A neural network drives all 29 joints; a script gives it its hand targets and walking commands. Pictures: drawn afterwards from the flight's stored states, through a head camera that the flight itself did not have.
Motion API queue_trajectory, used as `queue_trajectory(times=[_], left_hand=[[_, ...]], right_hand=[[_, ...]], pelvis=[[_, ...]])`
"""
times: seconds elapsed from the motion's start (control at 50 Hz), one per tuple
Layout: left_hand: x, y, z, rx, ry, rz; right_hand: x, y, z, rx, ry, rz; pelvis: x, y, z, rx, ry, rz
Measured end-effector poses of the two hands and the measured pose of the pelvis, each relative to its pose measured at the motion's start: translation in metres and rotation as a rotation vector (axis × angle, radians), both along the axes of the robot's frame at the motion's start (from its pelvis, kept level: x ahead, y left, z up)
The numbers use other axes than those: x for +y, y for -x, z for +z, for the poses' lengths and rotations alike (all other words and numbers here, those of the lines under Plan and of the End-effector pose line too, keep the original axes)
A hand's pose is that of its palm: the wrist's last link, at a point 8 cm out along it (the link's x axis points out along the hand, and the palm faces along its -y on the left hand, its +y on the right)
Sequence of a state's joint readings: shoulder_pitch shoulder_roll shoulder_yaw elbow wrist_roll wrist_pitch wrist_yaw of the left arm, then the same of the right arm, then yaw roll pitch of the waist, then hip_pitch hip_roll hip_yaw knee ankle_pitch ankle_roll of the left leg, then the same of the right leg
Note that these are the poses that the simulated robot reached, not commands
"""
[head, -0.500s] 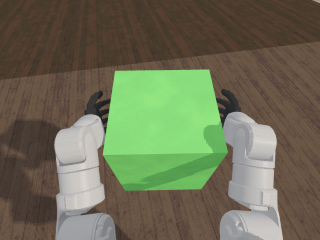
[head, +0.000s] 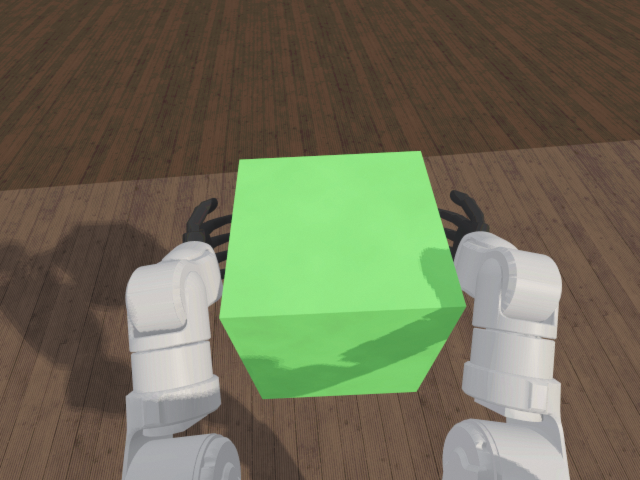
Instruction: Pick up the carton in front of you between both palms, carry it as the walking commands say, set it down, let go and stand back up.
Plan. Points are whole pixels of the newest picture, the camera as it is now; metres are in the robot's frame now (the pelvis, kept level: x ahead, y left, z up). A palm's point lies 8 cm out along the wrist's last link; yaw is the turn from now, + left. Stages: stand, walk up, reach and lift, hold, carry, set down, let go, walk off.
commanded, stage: carry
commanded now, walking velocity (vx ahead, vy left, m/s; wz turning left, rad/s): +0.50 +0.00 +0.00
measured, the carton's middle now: (335, 285) +0.36 +0.02 +0.07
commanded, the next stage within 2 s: none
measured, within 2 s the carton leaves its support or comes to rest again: neither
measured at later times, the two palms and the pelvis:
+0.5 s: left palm (258, 90) +0.67 +0.16 +0.17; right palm (448, 99) +0.64 -0.14 +0.17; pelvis +0.30 +0.04 +0.04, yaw -1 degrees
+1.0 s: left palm (277, 0) +0.95 +0.16 +0.22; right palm (425, 0) +0.97 -0.14 +0.21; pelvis +0.60 +0.00 +0.07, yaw +0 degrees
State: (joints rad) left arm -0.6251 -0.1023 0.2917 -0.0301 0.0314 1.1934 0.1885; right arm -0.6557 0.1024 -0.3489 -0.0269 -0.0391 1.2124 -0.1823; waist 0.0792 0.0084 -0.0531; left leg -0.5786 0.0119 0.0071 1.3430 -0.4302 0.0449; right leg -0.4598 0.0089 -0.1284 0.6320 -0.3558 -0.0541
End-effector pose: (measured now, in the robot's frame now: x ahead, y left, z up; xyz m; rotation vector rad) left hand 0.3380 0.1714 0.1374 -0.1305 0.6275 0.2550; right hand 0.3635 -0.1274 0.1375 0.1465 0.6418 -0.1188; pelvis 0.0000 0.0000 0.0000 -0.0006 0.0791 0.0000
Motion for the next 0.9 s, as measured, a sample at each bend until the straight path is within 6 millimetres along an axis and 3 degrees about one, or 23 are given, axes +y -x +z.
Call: queue_trajectory(times=[0.12,0.22,0.32,0.4,0.46,0.56,0.64,0.74,0.82,0.9], left_hand=[[0.002,-0.074,0.022,-0.066,0.003,-0.007],[0.002,-0.15,0.037,-0.108,0.003,-0.05],[0.001,-0.229,0.027,-0.085,0.014,-0.116],[-0.008,-0.274,0.02,-0.008,0.052,-0.14],[-0.013,-0.307,0.026,-0.011,0.071,-0.138],[-0.015,-0.365,0.051,-0.094,0.055,-0.126],[-0.016,-0.414,0.067,-0.126,0.026,-0.105],[-0.018,-0.473,0.067,-0.099,-0.009,-0.055],[-0.013,-0.504,0.055,-0.007,-0.005,-0.013],[-0.01,-0.546,0.061,-0.013,0.0,0.001]], right_hand=[[0.001,-0.068,0.017,-0.066,-0.008,-0.018],[0.0,-0.13,0.032,-0.109,0.02,-0.045],[0.0,-0.191,0.029,-0.086,0.055,-0.092],[-0.008,-0.222,0.02,-0.005,0.058,-0.137],[-0.013,-0.251,0.027,-0.009,0.052,-0.154],[-0.015,-0.317,0.054,-0.091,0.046,-0.136],[-0.017,-0.378,0.069,-0.122,0.045,-0.098],[-0.02,-0.456,0.065,-0.099,0.04,-0.027],[-0.013,-0.501,0.055,-0.008,0.009,-0.002],[-0.011,-0.544,0.059,-0.012,-0.013,-0.011]], pelvis=[[0.002,-0.065,0.013,0.011,-0.007,-0.002],[0.015,-0.134,0.014,0.02,-0.007,-0.01],[0.034,-0.206,0.006,-0.003,-0.03,-0.019],[0.041,-0.247,0.023,-0.004,-0.013,-0.014],[0.042,-0.277,0.034,-0.001,-0.003,-0.017],[0.035,-0.335,0.044,0.008,-0.001,-0.015],[0.022,-0.392,0.044,0.013,-0.002,-0.008],[-0.001,-0.463,0.034,-0.007,0.02,0.006],[-0.009,-0.504,0.048,-0.005,0.003,0.0],[-0.011,-0.543,0.06,-0.001,-0.006,-0.001]])
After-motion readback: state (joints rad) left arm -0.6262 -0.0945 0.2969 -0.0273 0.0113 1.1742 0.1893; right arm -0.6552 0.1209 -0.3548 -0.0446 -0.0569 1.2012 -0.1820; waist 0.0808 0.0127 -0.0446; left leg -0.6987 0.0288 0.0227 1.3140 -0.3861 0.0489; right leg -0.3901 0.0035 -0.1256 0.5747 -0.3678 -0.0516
